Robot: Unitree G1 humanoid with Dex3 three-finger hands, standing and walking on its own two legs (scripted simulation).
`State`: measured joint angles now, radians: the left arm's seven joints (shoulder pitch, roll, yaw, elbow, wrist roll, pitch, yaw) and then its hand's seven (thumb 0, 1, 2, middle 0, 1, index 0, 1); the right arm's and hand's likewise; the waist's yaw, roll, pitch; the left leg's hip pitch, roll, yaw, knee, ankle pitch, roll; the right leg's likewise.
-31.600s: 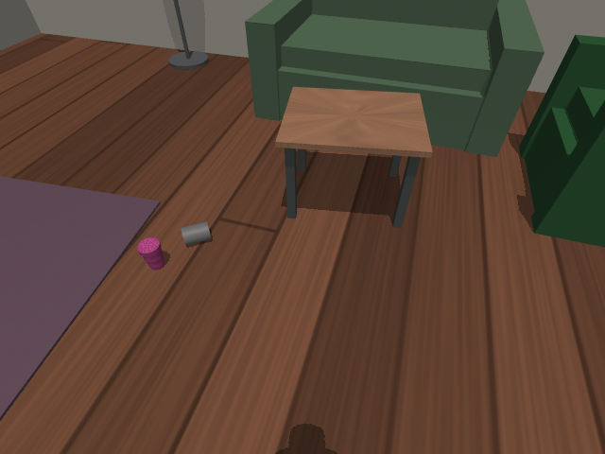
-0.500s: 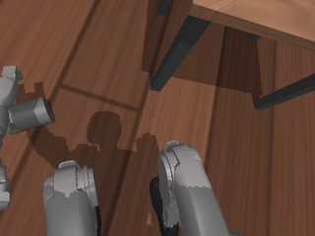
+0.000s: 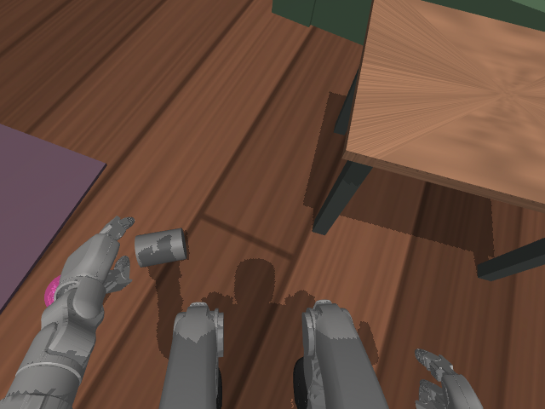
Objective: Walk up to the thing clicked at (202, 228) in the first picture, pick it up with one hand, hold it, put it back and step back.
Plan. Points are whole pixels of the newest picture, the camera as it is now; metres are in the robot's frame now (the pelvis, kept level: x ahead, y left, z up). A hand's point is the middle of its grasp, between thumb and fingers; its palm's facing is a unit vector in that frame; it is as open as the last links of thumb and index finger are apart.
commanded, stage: home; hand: left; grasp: from above
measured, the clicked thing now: (161, 247) +0.50 +0.27 -0.45
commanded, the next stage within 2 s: none
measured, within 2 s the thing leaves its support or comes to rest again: neither
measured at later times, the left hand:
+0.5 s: hand (80, 318) +0.25 +0.20 +0.10, palm faces +0.09 -0.96 -0.26, open 7.4 cm
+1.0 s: hand (32, 360) +0.22 +0.19 +0.18, palm faces +0.14 -0.97 -0.19, open 7.4 cm
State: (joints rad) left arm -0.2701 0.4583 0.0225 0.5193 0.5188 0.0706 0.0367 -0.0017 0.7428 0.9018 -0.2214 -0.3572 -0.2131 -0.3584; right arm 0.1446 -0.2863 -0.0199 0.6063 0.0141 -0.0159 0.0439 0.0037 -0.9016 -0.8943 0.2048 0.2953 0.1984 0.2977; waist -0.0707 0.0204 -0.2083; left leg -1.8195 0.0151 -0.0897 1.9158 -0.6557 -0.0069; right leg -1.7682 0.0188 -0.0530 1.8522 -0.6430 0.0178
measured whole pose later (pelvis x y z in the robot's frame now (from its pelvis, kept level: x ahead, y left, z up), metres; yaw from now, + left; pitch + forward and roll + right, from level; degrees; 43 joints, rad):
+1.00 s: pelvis +0.08 -0.01 +0.23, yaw +5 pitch +10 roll -3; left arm 0.50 0.22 0.03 -0.12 -0.06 0.46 0.02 0.01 0.91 0.89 -0.20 -0.30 -0.20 -0.30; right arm 0.28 -0.22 0.04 0.50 0.01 -0.23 -0.18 0.01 -0.90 -0.89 0.21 0.30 0.20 0.30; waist -0.04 0.04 -0.17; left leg -0.70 0.02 -0.08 1.01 -0.49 -0.02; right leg -0.65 0.01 -0.06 0.95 -0.48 0.00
